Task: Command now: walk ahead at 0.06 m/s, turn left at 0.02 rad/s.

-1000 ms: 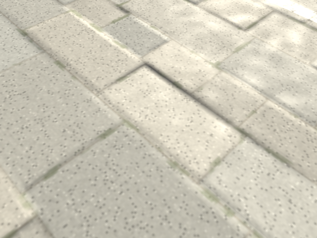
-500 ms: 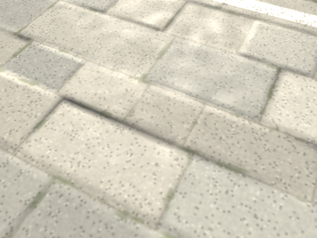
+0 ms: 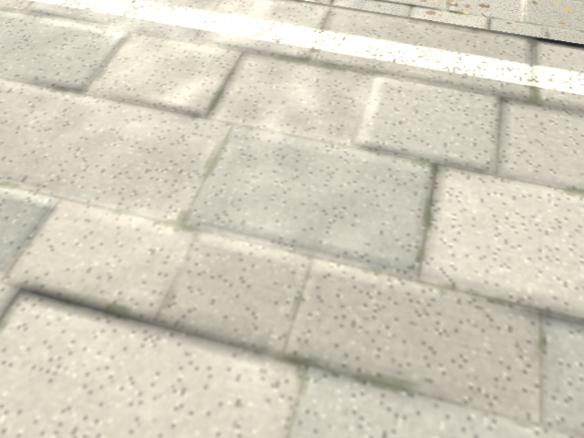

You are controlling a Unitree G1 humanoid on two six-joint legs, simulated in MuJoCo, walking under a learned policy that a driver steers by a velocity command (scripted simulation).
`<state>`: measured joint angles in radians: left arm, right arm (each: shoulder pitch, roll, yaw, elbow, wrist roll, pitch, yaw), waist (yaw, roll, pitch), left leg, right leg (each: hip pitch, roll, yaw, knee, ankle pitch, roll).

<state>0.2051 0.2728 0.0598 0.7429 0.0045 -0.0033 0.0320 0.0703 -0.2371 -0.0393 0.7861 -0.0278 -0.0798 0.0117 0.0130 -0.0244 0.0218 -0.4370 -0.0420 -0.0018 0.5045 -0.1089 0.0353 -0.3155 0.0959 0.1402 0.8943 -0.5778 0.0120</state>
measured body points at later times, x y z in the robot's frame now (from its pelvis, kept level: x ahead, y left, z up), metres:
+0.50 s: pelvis +0.02 -0.03 +0.02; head +0.05 -0.04 +0.46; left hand +0.06 +0.27 -0.08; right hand +0.23 -0.28 -0.10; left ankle -0.01 +0.11 -0.65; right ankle +0.03 -0.14 -0.73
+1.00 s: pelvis +0.00 +0.02 +0.01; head +0.03 +0.05 +0.46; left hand -0.01 +0.34 -0.09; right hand +0.29 -0.15 -0.07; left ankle -0.02 +0.11 -0.73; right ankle +0.11 -0.11 -0.68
